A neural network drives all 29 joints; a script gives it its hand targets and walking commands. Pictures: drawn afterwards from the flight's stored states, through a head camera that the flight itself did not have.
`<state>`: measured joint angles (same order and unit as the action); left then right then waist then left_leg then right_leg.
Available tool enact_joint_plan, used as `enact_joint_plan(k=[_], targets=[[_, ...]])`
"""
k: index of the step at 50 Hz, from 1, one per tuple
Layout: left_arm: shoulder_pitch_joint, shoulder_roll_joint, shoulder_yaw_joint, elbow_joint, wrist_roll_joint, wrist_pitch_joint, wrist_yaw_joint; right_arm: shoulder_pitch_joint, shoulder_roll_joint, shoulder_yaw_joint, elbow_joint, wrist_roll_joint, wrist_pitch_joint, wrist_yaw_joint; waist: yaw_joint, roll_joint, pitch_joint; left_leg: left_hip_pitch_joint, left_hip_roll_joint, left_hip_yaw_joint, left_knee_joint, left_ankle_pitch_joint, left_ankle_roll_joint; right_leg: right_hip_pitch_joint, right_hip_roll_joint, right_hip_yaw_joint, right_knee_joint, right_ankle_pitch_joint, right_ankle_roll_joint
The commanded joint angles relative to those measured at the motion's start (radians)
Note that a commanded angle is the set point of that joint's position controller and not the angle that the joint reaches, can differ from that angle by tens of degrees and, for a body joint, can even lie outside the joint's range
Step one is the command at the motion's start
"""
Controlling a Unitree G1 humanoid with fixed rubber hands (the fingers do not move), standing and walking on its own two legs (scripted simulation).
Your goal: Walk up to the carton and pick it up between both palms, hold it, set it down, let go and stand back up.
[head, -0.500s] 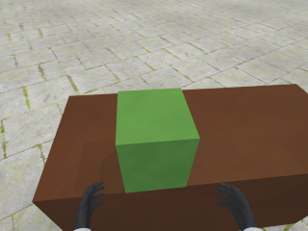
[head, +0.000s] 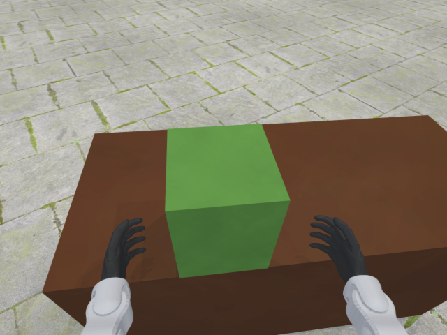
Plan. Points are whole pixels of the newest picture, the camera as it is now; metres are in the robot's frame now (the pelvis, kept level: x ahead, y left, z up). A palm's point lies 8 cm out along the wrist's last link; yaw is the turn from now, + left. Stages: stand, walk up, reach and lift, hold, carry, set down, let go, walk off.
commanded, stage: reach and lift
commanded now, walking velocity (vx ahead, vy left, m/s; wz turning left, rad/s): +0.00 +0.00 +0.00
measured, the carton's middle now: (220, 201) +0.41 +0.04 +0.01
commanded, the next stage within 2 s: none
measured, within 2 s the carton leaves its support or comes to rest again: neither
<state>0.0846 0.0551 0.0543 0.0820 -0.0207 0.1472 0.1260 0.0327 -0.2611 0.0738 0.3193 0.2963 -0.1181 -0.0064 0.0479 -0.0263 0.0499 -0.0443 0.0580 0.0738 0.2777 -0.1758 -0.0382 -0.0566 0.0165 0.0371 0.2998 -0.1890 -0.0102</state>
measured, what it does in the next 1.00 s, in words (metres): stands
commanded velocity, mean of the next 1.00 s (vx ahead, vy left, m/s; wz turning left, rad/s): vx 0.00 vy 0.00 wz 0.00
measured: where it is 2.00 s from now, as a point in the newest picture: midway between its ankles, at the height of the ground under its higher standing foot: outside the picture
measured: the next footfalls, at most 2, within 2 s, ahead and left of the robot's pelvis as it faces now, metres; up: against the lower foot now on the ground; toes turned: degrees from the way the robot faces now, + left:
none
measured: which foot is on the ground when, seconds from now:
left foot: down 0.00-1.00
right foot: down 0.00-1.00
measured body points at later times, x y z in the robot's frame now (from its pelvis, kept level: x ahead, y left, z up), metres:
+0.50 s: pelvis -0.02 -0.01 +0.00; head +0.00 +0.00 +0.45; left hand +0.31 +0.21 +0.09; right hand +0.36 -0.18 +0.09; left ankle -0.02 +0.14 -0.75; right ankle -0.01 -0.11 -0.75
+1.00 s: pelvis -0.02 +0.00 +0.00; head +0.01 +0.00 +0.45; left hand +0.37 +0.23 +0.14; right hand +0.43 -0.17 +0.14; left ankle -0.02 +0.14 -0.75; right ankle -0.01 -0.11 -0.75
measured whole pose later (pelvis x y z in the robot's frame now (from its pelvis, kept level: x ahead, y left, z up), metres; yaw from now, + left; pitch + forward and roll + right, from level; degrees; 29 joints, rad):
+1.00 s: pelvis -0.02 +0.00 +0.00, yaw +0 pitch +3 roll +0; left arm -0.63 0.19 0.16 0.27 -0.12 0.62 0.12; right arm -0.76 -0.40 0.09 0.67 0.43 0.27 -0.05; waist 0.08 0.00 -0.01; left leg -0.23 0.07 0.04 0.34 -0.16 -0.04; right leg -0.22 0.03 0.03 0.32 -0.16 -0.01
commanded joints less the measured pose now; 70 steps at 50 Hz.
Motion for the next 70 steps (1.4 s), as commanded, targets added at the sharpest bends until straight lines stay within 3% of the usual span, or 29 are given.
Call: enact_joint_plan(k=[1,12,22,40,52,53,54,55,56,61,63,66,70], targets=[[-0.22,0.043,0.01,-0.223,-0.015,0.008,0.0,-0.256,-0.117,-0.071,-0.2,0.001,-0.005,-0.011,0.005,0.011,-0.214,0.18,-0.063,-0.009,0.031,0.319,0.005,-0.113,0.043,-0.014,-0.052,0.21,-0.027],[-0.428,0.073,0.069,-0.221,-0.041,0.173,-0.007,-0.498,-0.149,-0.068,-0.149,0.019,0.114,-0.037,0.019,-0.009,-0.292,0.157,-0.061,-0.003,0.021,0.253,0.026,-0.125,0.045,-0.008,-0.044,0.169,-0.006],[-0.62,0.118,0.116,-0.216,-0.054,0.295,-0.018,-0.723,-0.184,-0.059,-0.095,0.049,0.216,-0.06,0.024,-0.005,-0.378,0.111,-0.069,0.002,0.037,0.255,0.027,-0.088,0.049,-0.009,-0.01,0.239,0.021],[-0.927,0.21,0.138,-0.1,-0.08,0.413,-0.012,-1.068,-0.261,-0.054,0.065,0.105,0.322,-0.06,0.026,0.003,-0.518,0.071,-0.063,-0.013,0.078,0.312,0.01,-0.048,0.053,-0.029,0.021,0.351,0.044],[-1.154,0.273,0.114,0.068,-0.108,0.419,0.006,-1.302,-0.305,-0.049,0.259,0.138,0.351,-0.031,0.037,0.011,-0.6,0.039,-0.057,-0.027,0.101,0.329,0.004,-0.06,0.055,-0.043,0.025,0.363,0.048],[-1.221,0.269,0.097,0.139,-0.111,0.417,0.005,-1.355,-0.332,-0.079,0.325,0.118,0.357,-0.033,-0.004,0.026,-0.586,0.001,-0.059,-0.033,0.082,0.25,0.003,-0.104,0.048,-0.04,0.01,0.295,0.048],[-1.227,0.265,0.088,0.172,-0.119,0.409,0.007,-1.356,-0.325,-0.072,0.359,0.122,0.36,-0.029,0.003,0.021,-0.577,-0.002,-0.058,-0.032,0.079,0.232,0.004,-0.118,0.046,-0.044,0.007,0.277,0.045],[-1.271,0.286,0.102,0.123,-0.135,0.397,0.013,-1.403,-0.336,-0.073,0.299,0.124,0.354,-0.026,0.014,0.005,-0.644,0.009,-0.057,-0.033,0.087,0.253,0.007,-0.107,0.048,-0.042,0.012,0.308,0.051],[-1.223,0.272,0.098,0.158,-0.124,0.395,0.017,-1.359,-0.325,-0.057,0.323,0.123,0.349,-0.027,0.014,-0.002,-0.658,0.022,-0.059,-0.034,0.101,0.313,0.003,-0.078,0.05,-0.045,0.022,0.379,0.054],[-1.33,0.278,0.086,0.248,-0.116,0.357,0.021,-1.45,-0.327,-0.047,0.444,0.142,0.341,-0.016,0.023,0.027,-0.683,0.013,-0.053,-0.037,0.111,0.33,-0.012,-0.099,0.057,-0.054,0.018,0.348,0.05],[-1.31,0.27,0.088,0.27,-0.113,0.333,0.019,-1.447,-0.316,-0.021,0.465,0.148,0.33,-0.012,0.038,0.012,-0.682,0.026,-0.052,-0.038,0.118,0.371,-0.014,-0.095,0.058,-0.059,0.021,0.377,0.05],[-1.242,0.26,0.103,0.423,-0.065,0.307,-0.004,-1.407,-0.289,0.016,0.571,0.141,0.316,-0.016,0.044,-0.006,-0.564,-0.02,-0.062,-0.036,0.103,0.329,0.003,-0.055,0.051,-0.047,0.019,0.379,0.058],[-1.169,0.225,0.131,0.395,-0.03,0.214,-0.021,-1.329,-0.229,0.032,0.529,0.132,0.242,-0.023,0.063,0.004,-0.603,-0.041,-0.067,-0.019,0.111,0.422,-0.006,0.005,0.056,-0.042,0.035,0.468,0.065]])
